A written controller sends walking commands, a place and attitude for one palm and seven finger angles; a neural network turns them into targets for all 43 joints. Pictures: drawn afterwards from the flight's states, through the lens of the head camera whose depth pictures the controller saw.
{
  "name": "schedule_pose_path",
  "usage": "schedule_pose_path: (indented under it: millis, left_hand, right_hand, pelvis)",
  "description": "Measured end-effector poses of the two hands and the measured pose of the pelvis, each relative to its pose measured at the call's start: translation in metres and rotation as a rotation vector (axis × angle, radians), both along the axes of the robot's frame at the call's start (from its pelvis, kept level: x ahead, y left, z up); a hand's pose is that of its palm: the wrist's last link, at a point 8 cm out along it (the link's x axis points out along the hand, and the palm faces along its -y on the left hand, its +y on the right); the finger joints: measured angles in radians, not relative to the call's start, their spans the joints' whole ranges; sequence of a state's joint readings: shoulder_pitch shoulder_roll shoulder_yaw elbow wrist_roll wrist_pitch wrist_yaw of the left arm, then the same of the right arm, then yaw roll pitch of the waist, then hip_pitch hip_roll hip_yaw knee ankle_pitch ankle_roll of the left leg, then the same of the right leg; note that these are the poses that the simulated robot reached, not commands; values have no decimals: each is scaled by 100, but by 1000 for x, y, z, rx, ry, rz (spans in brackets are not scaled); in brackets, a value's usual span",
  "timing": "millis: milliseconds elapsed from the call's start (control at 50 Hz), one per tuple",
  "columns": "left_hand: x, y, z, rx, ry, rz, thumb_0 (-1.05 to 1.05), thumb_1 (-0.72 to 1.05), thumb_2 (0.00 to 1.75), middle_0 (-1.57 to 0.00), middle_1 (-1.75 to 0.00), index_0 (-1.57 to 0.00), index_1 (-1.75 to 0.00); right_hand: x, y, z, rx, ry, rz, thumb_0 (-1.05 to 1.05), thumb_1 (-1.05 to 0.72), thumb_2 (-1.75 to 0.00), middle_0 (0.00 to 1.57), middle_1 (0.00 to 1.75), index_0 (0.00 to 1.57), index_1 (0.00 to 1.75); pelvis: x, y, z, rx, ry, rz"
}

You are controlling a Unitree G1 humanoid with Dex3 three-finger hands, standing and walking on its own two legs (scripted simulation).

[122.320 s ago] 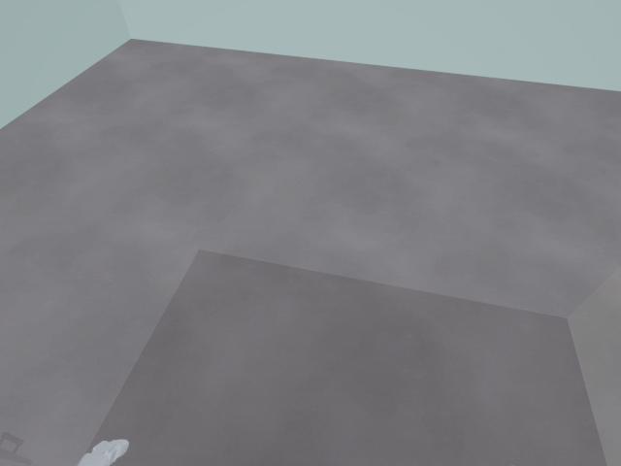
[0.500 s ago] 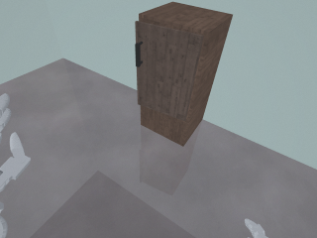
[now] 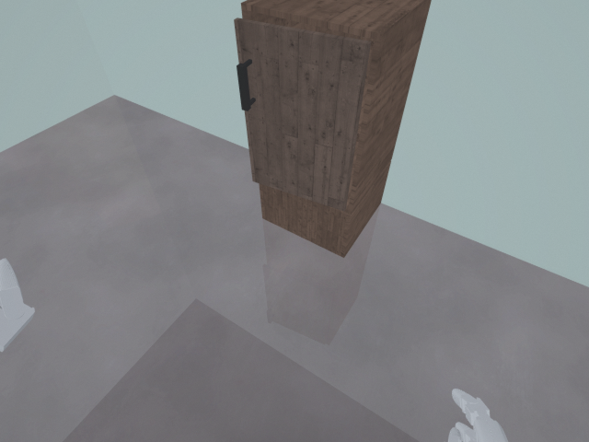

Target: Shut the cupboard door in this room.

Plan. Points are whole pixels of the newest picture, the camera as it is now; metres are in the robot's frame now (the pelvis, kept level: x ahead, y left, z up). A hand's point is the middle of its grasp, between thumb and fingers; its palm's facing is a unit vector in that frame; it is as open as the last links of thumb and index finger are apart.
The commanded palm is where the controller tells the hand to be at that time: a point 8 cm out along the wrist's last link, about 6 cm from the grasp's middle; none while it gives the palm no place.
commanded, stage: stop stepping back and stand still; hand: left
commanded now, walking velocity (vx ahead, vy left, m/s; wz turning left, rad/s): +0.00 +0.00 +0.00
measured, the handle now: (247, 85) +1.08 +0.19 -0.04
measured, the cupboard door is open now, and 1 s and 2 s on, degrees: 7 7 7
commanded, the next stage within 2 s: let the arm hang, fingers relaxed in 0.26 s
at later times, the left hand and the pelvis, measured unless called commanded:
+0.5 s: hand (101, 371) +0.21 +0.27 +0.00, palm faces +0.10 -0.87 -0.48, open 7.4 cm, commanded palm none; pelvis +0.00 +0.03 +0.00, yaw +0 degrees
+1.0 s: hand out of the picture -0.02 +0.26 -0.15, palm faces +0.01 -0.96 -0.29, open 7.3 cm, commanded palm none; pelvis -0.01 +0.04 +0.01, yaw -1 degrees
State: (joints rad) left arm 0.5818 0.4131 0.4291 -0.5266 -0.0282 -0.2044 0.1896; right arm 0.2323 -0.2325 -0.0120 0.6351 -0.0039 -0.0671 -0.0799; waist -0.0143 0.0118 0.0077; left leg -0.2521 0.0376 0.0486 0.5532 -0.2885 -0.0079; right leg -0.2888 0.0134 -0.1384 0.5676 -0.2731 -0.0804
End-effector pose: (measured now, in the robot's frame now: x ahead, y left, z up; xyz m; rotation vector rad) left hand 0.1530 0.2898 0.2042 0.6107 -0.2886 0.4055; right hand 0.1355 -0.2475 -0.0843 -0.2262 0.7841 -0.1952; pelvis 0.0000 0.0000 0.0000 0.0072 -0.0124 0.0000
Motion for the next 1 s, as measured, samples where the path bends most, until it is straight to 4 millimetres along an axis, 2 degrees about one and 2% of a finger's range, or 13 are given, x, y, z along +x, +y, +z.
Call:
schedule_pose_path:
  millis: [80,160,260,380,420,480,540,580,620,680,820,920,1000]
  left_hand:
    - [5,7,1,-17,-24,18,2,89,90,-22,-30,-21,-30]
    - [15,11,-11,-58,20,52,2,89,90,-21,-30,-21,-30]
    - [25,5,-26,-107,75,32,2,89,90,-21,-30,-21,-30]
    - [27,9,-26,-69,99,-19,2,89,90,-21,-30,-21,-30]
    - [38,17,-62,-99,261,-26,1,89,90,-21,-30,-20,-30]
    - [39,23,-145,-226,617,15,1,90,90,-20,-30,-20,-30]
    - [13,11,-223,-341,944,37,1,90,90,-20,-30,-20,-30]
    - [-14,-4,-264,-414,1111,38,1,90,90,-20,-30,-20,-30]
    - [-44,-21,-296,-491,1242,41,2,91,90,-20,-30,-20,-30]
    - [-88,-42,-327,-604,1386,62,2,91,90,-20,-30,-20,-30]
    - [-149,-22,-339,-661,1508,211,0,96,90,-21,-30,-20,-30]
    - [-174,0,-330,-632,1568,294,0,93,90,-21,-30,-20,-30]
    - [-177,15,-322,-603,1575,337,1,92,90,-20,-30,-20,-30]
  right_hand:
    - [10,-5,10,-11,-24,-24,2,-91,-90,20,30,20,30]
    - [20,-4,14,2,-55,-15,2,-91,-90,20,30,20,30]
    - [25,4,10,23,-45,0,1,-91,-90,20,30,20,30]
    - [23,20,7,40,-12,25,1,-91,-90,20,30,20,30]
    - [24,23,-5,55,21,81,1,-90,-90,20,30,20,30]
    - [19,22,-22,65,75,101,1,-90,-90,20,30,20,30]
    - [4,20,-30,64,124,83,1,-90,-90,20,30,20,30]
    - [-13,19,-31,53,175,70,1,-91,-90,20,30,20,30]
    - [-34,18,-31,37,245,59,1,-91,-90,20,30,20,30]
    - [-69,18,-30,15,365,39,1,-91,-90,20,30,20,30]
    - [-131,24,-31,18,562,-17,1,-91,-90,20,30,20,30]
    - [-149,33,-39,55,597,-51,1,-91,-90,20,30,20,30]
    - [-152,41,-45,79,599,-60,1,-91,-90,20,30,20,30]
  pelvis:
    - [8,-2,4,5,0,-16]
    - [12,-2,6,-2,12,-16]
    - [13,0,5,-9,19,-10]
    - [16,9,6,-8,23,-3]
    - [13,16,4,-10,29,4]
    - [6,26,1,-6,33,-3]
    - [-1,30,-1,3,27,-12]
    - [-5,31,0,9,20,-14]
    - [-9,30,1,12,12,-11]
    - [-12,28,4,8,3,-6]
    - [-15,28,10,-11,-6,2]
    - [-14,34,13,-14,-11,-7]
    - [-12,38,14,-12,-12,-14]
